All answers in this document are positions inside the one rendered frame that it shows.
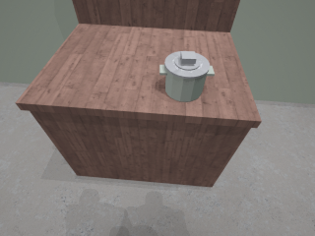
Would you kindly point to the table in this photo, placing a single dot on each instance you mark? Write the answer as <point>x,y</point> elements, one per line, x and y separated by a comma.
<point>102,101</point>

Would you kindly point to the lid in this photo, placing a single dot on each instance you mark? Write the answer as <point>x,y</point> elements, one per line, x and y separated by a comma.
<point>174,66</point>

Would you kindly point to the knob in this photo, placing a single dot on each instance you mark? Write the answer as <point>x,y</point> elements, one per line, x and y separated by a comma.
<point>188,57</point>

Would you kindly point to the pot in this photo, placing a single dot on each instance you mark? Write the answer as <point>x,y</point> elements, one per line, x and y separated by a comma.
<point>184,90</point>

